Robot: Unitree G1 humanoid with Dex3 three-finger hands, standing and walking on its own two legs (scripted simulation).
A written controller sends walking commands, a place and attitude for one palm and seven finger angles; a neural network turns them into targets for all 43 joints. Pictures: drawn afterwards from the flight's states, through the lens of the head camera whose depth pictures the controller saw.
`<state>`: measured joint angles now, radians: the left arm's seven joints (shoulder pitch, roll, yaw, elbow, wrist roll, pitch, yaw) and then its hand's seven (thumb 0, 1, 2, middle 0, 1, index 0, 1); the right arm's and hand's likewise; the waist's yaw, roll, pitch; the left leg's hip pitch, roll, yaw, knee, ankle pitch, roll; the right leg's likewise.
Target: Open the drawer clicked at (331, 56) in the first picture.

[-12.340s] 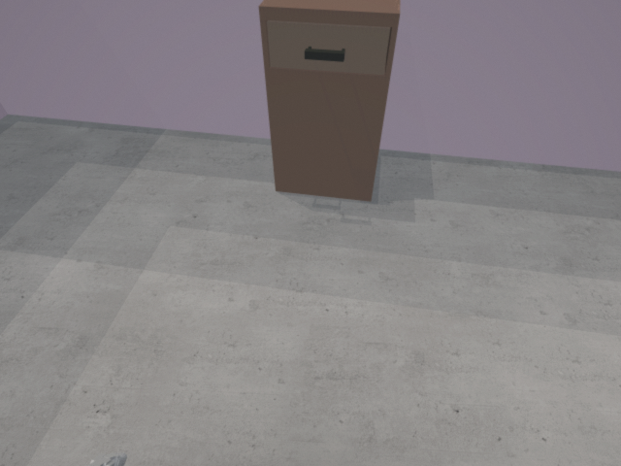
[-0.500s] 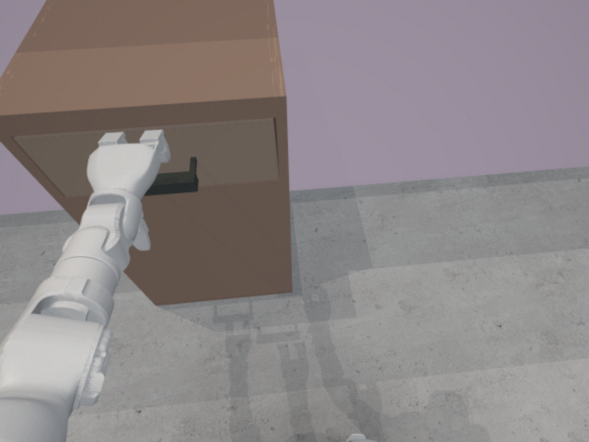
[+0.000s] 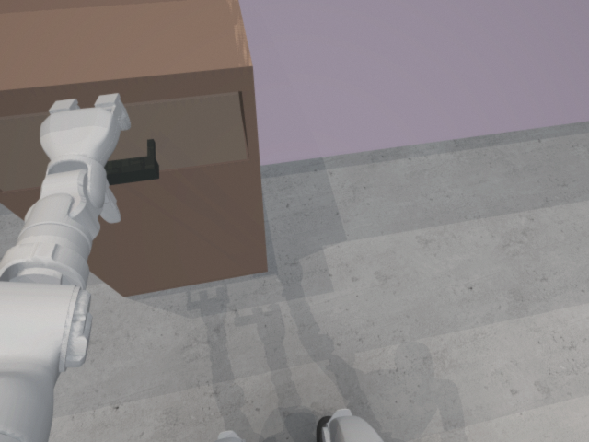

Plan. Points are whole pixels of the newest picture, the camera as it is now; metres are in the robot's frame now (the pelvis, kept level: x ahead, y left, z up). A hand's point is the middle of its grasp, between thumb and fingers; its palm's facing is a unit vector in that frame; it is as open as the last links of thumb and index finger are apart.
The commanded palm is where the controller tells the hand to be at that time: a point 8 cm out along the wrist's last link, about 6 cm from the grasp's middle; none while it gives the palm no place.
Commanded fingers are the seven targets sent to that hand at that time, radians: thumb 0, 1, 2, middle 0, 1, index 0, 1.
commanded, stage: move the hooked fingers above the handle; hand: left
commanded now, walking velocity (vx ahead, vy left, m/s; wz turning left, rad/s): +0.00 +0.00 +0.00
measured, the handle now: (112, 161) +0.56 +0.25 -0.02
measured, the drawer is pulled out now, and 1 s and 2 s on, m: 0.00 0.00 0.00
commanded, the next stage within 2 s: lower the fingers behind the handle in 0.50 s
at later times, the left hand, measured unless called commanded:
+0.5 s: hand (98, 160) +0.51 +0.24 +0.04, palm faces -0.05 -0.02 -1.00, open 13.8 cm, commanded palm +0.49 +0.23 +0.09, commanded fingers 0.00 -0.50 0.30 -0.30 -1.20 -0.30 -1.20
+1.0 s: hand (102, 178) +0.50 +0.24 +0.01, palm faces -0.08 -0.03 -1.00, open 13.8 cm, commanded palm +0.49 +0.23 +0.06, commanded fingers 0.00 -0.50 0.30 -0.30 -1.20 -0.30 -1.20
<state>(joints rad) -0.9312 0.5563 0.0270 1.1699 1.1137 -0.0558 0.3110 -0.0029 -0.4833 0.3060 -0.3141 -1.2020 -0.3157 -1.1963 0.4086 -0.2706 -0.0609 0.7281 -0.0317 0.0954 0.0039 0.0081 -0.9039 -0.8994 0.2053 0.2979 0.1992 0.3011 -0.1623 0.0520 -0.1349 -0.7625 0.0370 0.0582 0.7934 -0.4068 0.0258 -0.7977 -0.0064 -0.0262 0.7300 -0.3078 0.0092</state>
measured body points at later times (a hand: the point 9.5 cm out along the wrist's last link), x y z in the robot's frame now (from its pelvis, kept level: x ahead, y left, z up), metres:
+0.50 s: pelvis +0.01 +0.00 +0.00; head +0.12 +0.01 +0.44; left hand +0.51 +0.23 +0.09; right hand +0.02 -0.27 -0.12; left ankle -0.03 +0.10 -0.70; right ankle +0.01 -0.13 -0.70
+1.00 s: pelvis +0.00 +0.00 -0.01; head +0.13 +0.00 +0.43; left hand +0.50 +0.24 +0.06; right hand -0.01 -0.29 -0.13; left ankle -0.03 +0.10 -0.70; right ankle +0.01 -0.13 -0.70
